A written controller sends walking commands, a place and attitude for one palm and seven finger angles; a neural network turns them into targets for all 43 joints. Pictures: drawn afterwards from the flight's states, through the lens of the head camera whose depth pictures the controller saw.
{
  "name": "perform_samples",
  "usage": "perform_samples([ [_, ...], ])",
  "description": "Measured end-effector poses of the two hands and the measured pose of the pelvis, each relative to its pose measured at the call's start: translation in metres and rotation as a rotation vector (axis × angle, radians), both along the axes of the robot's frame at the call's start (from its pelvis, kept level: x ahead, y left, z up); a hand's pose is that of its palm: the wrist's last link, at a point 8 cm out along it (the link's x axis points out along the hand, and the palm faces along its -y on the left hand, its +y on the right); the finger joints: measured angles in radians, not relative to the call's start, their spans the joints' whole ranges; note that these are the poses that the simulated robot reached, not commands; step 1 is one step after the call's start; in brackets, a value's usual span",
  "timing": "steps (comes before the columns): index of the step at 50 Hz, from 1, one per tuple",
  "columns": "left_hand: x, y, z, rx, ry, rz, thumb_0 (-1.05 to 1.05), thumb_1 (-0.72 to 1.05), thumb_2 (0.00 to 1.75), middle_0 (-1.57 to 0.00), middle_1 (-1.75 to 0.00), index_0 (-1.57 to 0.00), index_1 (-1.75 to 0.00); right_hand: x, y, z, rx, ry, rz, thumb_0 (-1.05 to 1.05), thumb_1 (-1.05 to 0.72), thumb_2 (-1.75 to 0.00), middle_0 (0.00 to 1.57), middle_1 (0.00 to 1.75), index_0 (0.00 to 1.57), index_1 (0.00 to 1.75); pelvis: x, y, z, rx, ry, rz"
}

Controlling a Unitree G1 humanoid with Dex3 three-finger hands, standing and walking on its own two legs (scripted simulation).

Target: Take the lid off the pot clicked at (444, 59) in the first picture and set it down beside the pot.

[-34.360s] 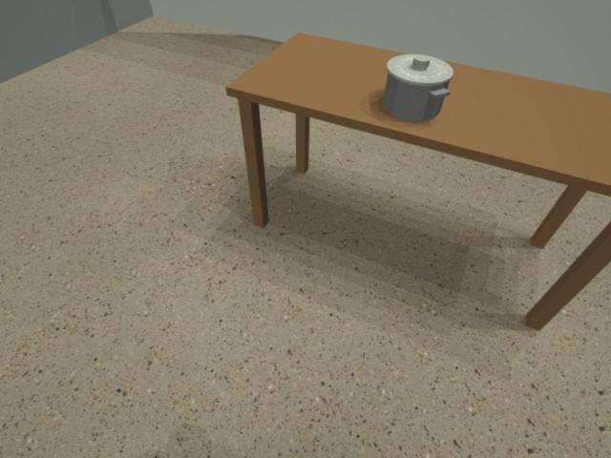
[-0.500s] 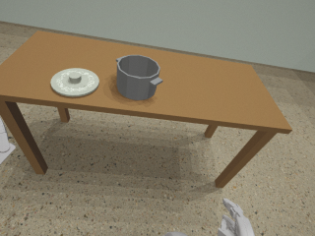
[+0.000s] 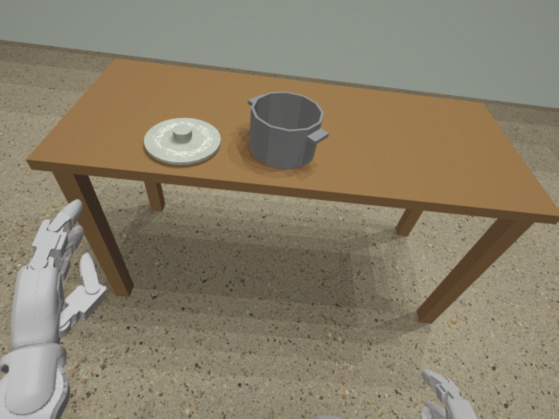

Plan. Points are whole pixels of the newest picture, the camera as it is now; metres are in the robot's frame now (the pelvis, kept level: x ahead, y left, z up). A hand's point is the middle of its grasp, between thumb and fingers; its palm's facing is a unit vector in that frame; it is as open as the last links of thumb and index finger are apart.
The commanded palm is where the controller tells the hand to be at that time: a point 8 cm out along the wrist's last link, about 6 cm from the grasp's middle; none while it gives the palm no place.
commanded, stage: stop stepping back and stand still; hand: left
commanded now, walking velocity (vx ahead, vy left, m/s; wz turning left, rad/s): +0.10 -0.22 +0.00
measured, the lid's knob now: (182, 132) +0.76 +0.24 -0.03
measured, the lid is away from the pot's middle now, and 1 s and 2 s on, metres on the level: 0.26 0.26 0.26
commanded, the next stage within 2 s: let the arm hang, fingers relaxed in 0.26 s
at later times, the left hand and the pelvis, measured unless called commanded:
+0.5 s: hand out of the picture +0.16 +0.15 -0.15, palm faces -0.07 -0.99 -0.15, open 7.3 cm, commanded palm none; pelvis +0.05 -0.03 +0.02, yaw +1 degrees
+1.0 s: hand out of the picture +0.15 +0.12 -0.17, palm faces +0.08 -0.98 -0.18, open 7.2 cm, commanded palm none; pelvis +0.11 -0.05 +0.01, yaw +1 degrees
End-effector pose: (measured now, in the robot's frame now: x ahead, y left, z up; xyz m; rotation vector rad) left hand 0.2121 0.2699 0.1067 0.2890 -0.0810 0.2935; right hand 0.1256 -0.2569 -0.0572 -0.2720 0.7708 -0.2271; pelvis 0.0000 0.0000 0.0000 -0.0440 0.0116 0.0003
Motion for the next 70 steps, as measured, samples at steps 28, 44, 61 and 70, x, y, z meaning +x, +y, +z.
perform_samples([
  [28,-0.037,-0.07,-0.228,-0.226,1.207,-0.028,0.0,0.92,0.9,-0.2,-0.3,-0.2,-0.3,-0.183,0.02,-0.04,0.178,0.797,-0.297,0.01,-0.9,-0.9,0.2,0.3,0.21,0.3,0.061,-0.03,0.017,0.008,0.052,0.004],
  [44,-0.053,-0.099,-0.234,-0.34,1.273,0.097,0.0,0.92,0.9,-0.2,-0.3,-0.2,-0.3,-0.047,0.003,-0.066,0.184,0.616,-0.183,0.03,-0.94,-0.9,0.2,0.3,0.21,0.3,0.104,-0.043,0.016,0.024,0.021,0.002],
  [61,-0.088,-0.097,-0.246,-0.343,1.444,0.146,0.0,0.92,0.9,-0.2,-0.3,-0.2,-0.3,-0.02,-0.013,-0.066,0.148,0.625,-0.173,0.0,-0.91,-0.9,0.2,0.3,0.2,0.3,0.12,-0.049,0.011,0.012,0.049,0.017],
  [70,-0.08,-0.095,-0.235,-0.355,1.43,0.15,0.01,0.92,0.9,-0.2,-0.3,-0.2,-0.3,-0.019,-0.004,-0.05,0.164,0.638,-0.202,0.01,-0.92,-0.9,0.2,0.3,0.2,0.3,0.133,-0.047,0.025,0.035,0.017,-0.002],
])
